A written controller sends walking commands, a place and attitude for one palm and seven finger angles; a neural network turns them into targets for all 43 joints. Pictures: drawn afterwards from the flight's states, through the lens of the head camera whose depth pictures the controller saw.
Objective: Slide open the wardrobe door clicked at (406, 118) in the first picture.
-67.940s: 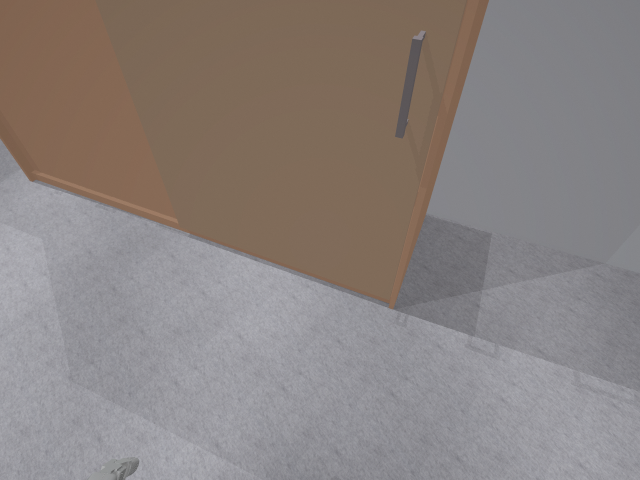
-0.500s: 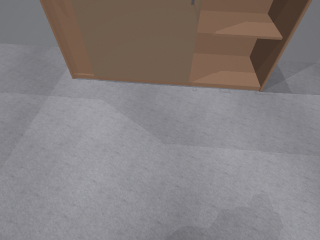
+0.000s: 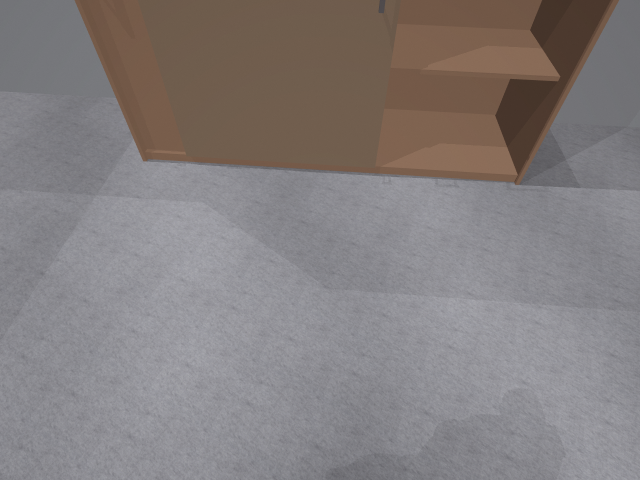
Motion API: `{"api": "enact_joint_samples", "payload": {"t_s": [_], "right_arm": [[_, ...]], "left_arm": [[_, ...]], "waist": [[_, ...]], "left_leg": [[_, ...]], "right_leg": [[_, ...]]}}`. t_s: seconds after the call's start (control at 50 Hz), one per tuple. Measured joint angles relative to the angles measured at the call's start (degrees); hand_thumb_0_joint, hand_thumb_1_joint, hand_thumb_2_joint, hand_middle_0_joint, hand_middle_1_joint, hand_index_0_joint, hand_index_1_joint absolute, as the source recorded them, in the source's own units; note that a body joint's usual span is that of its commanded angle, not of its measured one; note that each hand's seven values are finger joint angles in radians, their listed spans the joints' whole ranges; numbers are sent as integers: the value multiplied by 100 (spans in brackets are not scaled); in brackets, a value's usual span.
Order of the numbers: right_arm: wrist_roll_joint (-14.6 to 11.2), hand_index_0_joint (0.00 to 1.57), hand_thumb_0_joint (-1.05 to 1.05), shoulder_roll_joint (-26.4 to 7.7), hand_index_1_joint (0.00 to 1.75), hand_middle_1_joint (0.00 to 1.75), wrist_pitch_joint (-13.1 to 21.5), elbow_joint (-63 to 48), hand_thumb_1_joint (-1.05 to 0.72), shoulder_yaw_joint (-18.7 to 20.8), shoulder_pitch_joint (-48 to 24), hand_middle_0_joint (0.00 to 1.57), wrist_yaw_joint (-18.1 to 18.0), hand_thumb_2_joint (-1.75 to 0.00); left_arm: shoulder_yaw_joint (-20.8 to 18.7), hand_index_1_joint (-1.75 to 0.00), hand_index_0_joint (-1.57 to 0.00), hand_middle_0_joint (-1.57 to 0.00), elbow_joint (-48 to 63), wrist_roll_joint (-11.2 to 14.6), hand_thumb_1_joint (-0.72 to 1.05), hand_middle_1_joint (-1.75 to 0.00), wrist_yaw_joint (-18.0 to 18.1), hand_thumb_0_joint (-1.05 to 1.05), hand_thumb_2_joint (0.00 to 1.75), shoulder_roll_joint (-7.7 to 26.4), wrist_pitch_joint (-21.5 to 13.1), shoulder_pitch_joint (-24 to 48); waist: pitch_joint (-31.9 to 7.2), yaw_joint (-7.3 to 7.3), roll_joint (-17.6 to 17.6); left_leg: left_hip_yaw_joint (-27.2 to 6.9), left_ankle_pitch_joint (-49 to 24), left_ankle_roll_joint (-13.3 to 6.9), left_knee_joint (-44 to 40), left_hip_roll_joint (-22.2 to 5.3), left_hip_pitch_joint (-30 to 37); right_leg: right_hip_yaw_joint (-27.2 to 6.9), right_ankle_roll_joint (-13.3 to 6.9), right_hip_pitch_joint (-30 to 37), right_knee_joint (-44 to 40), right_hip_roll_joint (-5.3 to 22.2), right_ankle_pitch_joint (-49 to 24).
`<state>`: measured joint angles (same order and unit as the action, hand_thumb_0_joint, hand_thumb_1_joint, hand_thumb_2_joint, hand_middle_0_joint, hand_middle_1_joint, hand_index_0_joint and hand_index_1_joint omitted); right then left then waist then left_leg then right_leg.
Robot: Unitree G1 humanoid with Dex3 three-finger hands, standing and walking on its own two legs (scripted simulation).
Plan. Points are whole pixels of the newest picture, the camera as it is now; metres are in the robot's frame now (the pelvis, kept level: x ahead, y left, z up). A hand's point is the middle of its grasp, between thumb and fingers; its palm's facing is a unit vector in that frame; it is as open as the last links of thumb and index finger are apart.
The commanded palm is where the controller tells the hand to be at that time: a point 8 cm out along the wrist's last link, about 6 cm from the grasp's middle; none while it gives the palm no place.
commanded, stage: look to check the result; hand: right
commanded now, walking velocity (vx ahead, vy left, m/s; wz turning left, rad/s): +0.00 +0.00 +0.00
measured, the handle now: out of the picture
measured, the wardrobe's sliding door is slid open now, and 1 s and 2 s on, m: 0.68 0.68 0.68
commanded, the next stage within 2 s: stand and wait in 1.18 s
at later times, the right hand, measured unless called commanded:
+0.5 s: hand out of the picture +0.05 -0.20 -0.17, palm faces -0.03 +0.97 -0.26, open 7.4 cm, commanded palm none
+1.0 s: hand out of the picture +0.08 -0.22 -0.16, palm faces -0.04 +0.95 -0.31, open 7.4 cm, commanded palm none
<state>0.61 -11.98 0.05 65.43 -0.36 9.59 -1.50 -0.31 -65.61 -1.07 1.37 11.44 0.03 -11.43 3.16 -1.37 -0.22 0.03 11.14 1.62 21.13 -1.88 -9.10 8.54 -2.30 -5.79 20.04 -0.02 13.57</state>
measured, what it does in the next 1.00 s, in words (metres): stands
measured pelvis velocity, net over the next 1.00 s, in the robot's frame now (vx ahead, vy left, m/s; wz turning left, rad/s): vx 0.00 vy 0.01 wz -0.01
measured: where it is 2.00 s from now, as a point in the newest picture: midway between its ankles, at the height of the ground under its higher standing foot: outside the picture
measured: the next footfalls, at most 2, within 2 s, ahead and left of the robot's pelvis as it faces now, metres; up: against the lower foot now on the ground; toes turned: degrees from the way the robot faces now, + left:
none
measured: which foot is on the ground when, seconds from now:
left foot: down 0.00-1.00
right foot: down 0.00-1.00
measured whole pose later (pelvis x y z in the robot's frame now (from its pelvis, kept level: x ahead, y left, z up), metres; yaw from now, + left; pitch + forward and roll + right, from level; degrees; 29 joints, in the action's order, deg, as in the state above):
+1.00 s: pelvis +0.00 +0.01 +0.00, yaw -1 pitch -1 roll +0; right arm 0.6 -17.6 0.6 64.7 -0.1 5.2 -0.4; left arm -0.6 -64.9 -1.0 0.5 17.6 -0.1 -6.6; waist 3.3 -1.4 -0.1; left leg 0.9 10.0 0.7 18.6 -1.2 -8.0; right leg 7.7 -1.4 -4.9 17.3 0.5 12.0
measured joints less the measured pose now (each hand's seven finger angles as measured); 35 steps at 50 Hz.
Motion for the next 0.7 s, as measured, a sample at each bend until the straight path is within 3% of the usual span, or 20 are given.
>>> {"api": "enact_joint_samples", "payload": {"t_s": [0.7], "right_arm": [[-1, 20, 0, -327, 30, 30, 29, -25, -91, 20, -252, 20, 67, -90]], "left_arm": [[-22, -30, -20, -21, 31, 6, 90, -30, -57, 0, 89, 336, -4, 297]], "waist": [[38, 5, 6]], "left_leg": [[59, -76, -56, -152, 39, 45]], "right_leg": [[-58, 55, 28, -156, 31, -104]]}}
